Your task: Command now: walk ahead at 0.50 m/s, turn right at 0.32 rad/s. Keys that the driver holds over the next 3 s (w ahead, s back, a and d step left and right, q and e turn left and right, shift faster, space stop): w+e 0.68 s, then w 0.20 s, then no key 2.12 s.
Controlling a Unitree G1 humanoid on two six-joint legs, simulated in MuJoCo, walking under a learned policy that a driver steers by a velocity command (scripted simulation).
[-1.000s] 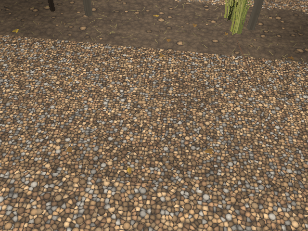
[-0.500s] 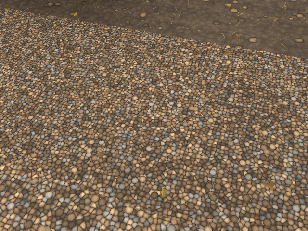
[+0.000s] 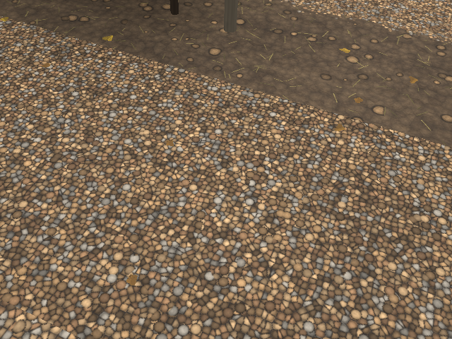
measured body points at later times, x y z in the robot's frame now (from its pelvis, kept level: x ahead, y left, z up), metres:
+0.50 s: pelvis +0.20 -0.06 -0.01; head +0.20 -0.07 +0.44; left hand +0.30 +0.20 -0.13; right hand +0.23 -0.35 -0.14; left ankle +0.28 +0.09 -0.67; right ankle +0.13 -0.09 -0.74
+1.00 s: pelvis +0.52 -0.09 -0.19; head +0.56 -0.09 +0.25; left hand +0.61 +0.17 -0.34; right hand +0.53 -0.38 -0.30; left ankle +0.61 -0.04 -0.93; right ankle +0.27 -0.12 -0.66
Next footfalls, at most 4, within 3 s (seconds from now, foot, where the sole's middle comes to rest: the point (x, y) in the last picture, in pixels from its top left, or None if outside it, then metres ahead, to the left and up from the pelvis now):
0.30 right None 0.17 -0.10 -0.78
0.92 left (246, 317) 0.65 -0.05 -0.97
1.30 right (304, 310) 0.68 -0.26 -0.97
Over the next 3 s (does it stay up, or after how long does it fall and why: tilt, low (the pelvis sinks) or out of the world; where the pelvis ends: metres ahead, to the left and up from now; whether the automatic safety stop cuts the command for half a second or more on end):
stays up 0.66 -0.13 -0.19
